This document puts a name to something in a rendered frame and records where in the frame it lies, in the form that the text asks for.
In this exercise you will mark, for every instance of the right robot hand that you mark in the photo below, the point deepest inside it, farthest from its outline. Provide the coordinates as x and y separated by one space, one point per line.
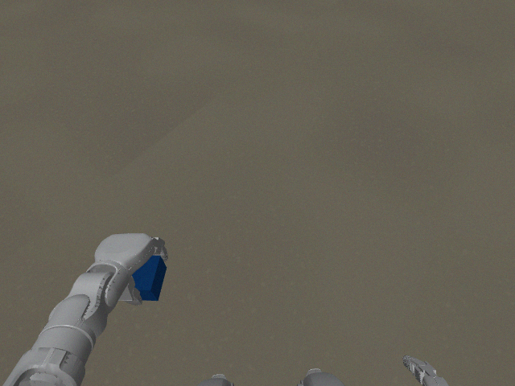
424 373

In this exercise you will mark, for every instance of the small box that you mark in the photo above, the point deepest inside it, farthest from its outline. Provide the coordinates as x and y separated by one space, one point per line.
149 278

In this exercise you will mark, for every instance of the left robot hand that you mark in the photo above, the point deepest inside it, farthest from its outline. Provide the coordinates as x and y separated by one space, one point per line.
132 251

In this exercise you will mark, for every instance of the left robot arm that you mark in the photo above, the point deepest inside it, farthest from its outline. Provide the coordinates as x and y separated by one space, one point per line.
62 349

